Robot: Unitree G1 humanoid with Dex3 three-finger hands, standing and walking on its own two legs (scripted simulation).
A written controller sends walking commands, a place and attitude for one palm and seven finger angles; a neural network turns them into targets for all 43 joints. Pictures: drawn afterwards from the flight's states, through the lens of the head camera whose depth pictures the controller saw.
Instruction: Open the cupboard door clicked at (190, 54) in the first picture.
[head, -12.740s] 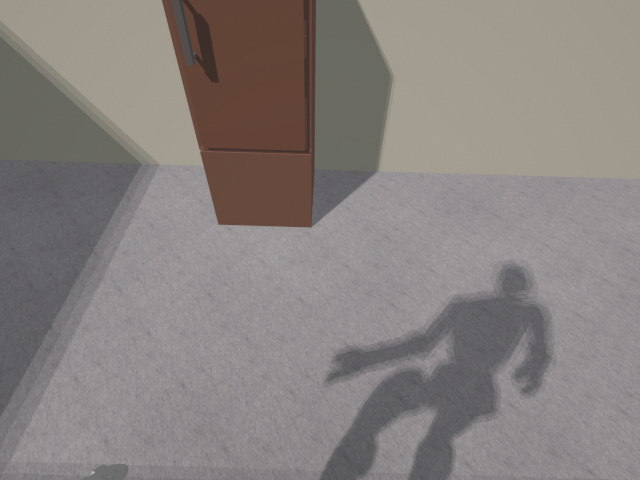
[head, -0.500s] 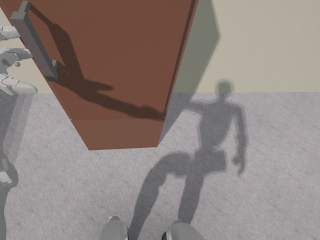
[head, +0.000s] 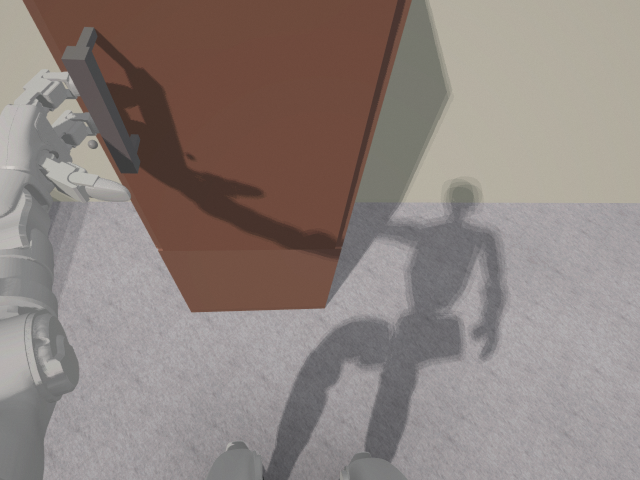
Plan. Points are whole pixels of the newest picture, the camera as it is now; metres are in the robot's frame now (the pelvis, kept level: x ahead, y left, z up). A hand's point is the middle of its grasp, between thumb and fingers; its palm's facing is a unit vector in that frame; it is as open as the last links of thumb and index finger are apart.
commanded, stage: slide the fingers in behind the handle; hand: left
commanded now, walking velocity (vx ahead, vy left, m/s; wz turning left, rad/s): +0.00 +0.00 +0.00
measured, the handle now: (111, 107) +0.55 +0.24 +0.11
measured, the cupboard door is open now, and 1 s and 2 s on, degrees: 0 0 4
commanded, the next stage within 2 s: close the thumb around the handle in 0.80 s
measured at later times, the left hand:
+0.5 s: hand (121, 143) +0.49 +0.21 +0.11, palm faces +0.01 -1.00 +0.00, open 14.0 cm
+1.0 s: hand (120, 144) +0.49 +0.21 +0.11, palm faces +0.00 -1.00 -0.01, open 13.8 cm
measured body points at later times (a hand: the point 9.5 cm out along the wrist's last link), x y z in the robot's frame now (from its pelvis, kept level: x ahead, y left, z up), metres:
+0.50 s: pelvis +0.00 -0.01 +0.00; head +0.09 +0.01 +0.44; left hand +0.48 +0.27 +0.12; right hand +0.00 -0.28 -0.11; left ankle +0.03 +0.10 -0.69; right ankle -0.02 -0.13 -0.69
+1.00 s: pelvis +0.00 -0.01 +0.00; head +0.09 +0.01 +0.44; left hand +0.48 +0.27 +0.12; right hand +0.02 -0.28 -0.11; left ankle +0.03 +0.10 -0.69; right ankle -0.02 -0.13 -0.69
